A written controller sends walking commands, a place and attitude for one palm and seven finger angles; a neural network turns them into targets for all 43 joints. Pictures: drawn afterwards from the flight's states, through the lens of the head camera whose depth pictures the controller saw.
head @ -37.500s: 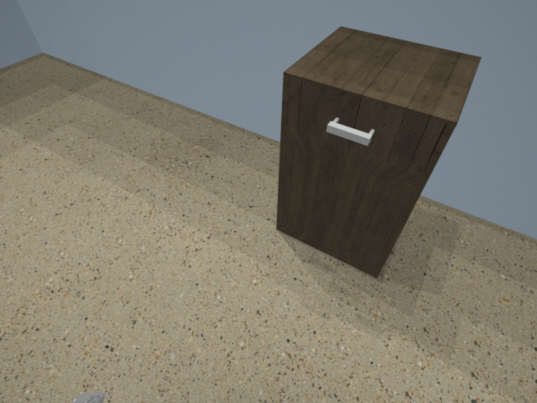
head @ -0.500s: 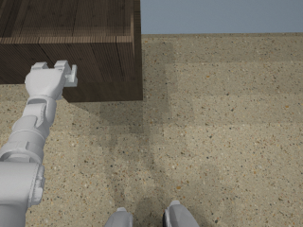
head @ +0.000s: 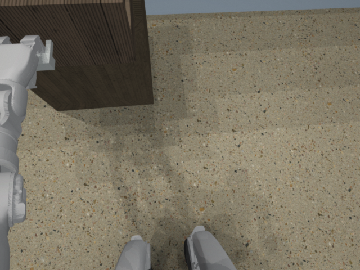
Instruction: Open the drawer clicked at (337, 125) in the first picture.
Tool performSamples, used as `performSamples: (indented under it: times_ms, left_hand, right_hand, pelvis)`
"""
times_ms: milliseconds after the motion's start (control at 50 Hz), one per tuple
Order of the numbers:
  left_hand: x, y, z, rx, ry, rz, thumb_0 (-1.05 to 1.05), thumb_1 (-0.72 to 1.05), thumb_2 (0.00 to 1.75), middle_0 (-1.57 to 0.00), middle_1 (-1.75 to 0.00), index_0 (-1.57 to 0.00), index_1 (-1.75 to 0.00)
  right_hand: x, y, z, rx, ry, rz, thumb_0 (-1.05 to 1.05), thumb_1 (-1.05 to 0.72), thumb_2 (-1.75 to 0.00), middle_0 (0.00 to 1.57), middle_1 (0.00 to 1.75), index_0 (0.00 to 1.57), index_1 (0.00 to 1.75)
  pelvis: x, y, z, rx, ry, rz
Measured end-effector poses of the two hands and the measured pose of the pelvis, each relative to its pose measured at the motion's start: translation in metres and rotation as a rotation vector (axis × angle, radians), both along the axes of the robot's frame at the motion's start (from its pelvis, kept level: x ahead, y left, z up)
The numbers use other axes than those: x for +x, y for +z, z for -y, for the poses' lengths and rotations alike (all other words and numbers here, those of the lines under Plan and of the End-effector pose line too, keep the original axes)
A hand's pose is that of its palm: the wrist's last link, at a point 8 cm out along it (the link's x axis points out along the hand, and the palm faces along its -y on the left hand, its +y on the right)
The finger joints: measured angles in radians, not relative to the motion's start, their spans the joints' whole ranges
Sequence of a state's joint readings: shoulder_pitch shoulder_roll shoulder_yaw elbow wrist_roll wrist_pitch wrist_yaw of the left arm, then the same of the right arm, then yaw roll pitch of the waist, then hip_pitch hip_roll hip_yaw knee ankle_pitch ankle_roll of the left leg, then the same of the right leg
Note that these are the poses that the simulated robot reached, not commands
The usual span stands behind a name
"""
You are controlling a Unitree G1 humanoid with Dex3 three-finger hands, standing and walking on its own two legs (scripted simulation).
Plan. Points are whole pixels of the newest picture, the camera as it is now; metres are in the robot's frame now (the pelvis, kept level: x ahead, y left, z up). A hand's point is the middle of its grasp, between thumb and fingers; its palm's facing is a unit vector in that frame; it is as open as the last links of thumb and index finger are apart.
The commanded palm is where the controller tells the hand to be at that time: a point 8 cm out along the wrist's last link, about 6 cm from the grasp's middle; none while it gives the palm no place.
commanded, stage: pull the drawer open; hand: left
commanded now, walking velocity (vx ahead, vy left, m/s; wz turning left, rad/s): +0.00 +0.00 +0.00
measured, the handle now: (20, 54) +0.57 +0.29 +0.00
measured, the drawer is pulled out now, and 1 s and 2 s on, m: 0.15 0.05 0.00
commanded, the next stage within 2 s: relax the arm and regain balance in 0.50 s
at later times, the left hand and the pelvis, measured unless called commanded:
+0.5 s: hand (30, 42) +0.62 +0.28 -0.02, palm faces -0.24 -0.04 -0.97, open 6.0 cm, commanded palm +0.64 +0.26 +0.03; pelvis +0.11 -0.01 +0.02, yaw +0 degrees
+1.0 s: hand (29, 18) +0.64 +0.27 +0.02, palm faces -0.08 -0.58 -0.81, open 10.9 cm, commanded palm none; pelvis +0.57 +0.02 -0.01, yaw +10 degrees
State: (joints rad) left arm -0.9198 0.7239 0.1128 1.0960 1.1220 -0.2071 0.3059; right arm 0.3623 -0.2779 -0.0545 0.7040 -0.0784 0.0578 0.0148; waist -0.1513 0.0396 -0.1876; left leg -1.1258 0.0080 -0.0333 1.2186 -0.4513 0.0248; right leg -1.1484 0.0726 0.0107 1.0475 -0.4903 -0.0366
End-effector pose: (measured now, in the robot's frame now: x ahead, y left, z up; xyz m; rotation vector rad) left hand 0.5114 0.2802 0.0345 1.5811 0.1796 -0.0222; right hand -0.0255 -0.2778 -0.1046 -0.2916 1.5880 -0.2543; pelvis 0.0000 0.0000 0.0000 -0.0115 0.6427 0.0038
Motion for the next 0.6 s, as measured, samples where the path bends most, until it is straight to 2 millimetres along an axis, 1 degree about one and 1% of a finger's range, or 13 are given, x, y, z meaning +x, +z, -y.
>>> performSamples:
  times_ms: [80, 160, 260, 340, 420, 480, 540, 600]
  left_hand:
    - [0.005, 0.001, 0.000, -0.005, 0.004, -0.011, 0.02, 0.68, 0.81, -0.36, -1.35, -0.40, -1.35]
    - [0.013, 0.002, -0.001, -0.011, -0.001, -0.036, 0.01, 0.68, 0.78, -0.36, -1.35, -0.39, -1.35]
    - [0.034, 0.004, -0.002, -0.018, -0.007, -0.055, 0.01, 0.68, 0.75, -0.37, -1.35, -0.39, -1.34]
    - [0.052, 0.004, -0.003, -0.027, -0.008, -0.069, 0.02, 0.68, 0.73, -0.37, -1.35, -0.39, -1.34]
    - [0.072, 0.006, -0.004, -0.041, -0.012, -0.090, 0.02, 0.67, 0.72, -0.37, -1.35, -0.39, -1.35]
    - [0.090, 0.007, -0.005, -0.052, -0.021, -0.107, 0.02, 0.67, 0.71, -0.37, -1.35, -0.39, -1.35]
    - [0.111, 0.008, -0.007, -0.065, -0.036, -0.121, 0.02, 0.66, 0.72, -0.37, -1.35, -0.40, -1.35]
    - [0.137, 0.007, -0.010, -0.097, -0.070, -0.110, 0.03, 0.65, 0.74, -0.38, -1.35, -0.41, -1.35]
  right_hand:
    - [0.009, 0.001, -0.002, 0.023, 0.004, -0.009, 0.00, -0.90, -0.90, 0.20, 0.30, 0.20, 0.30]
    - [0.020, 0.005, -0.004, 0.039, 0.014, -0.019, 0.00, -0.90, -0.90, 0.20, 0.30, 0.20, 0.30]
    - [0.031, 0.010, -0.001, 0.034, 0.018, -0.034, 0.00, -0.90, -0.90, 0.20, 0.30, 0.20, 0.30]
    - [0.041, 0.018, 0.001, 0.040, 0.016, -0.069, 0.00, -0.90, -0.90, 0.20, 0.30, 0.20, 0.30]
    - [0.055, 0.026, 0.000, 0.057, 0.014, -0.116, 0.00, -0.90, -0.90, 0.20, 0.30, 0.20, 0.30]
    - [0.072, 0.029, -0.002, 0.074, 0.017, -0.146, 0.00, -0.90, -0.90, 0.20, 0.30, 0.20, 0.30]
    - [0.098, 0.029, -0.005, 0.090, 0.028, -0.159, 0.00, -0.90, -0.90, 0.20, 0.30, 0.20, 0.30]
    - [0.132, 0.022, -0.008, 0.072, 0.047, -0.147, 0.00, -0.90, -0.90, 0.20, 0.30, 0.20, 0.30]
  pelvis:
    - [0.007, 0.005, 0.001, 0.002, -0.012, -0.001]
    - [0.018, 0.010, 0.003, 0.003, -0.007, -0.008]
    - [0.033, 0.010, 0.006, -0.002, 0.015, -0.025]
    - [0.051, 0.014, 0.008, -0.007, 0.020, -0.029]
    - [0.077, 0.018, 0.008, -0.014, 0.021, -0.029]
    - [0.102, 0.021, 0.007, -0.018, 0.020, -0.024]
    - [0.131, 0.021, 0.003, -0.035, 0.013, -0.006]
    - [0.164, 0.013, -0.006, -0.067, -0.010, 0.070]
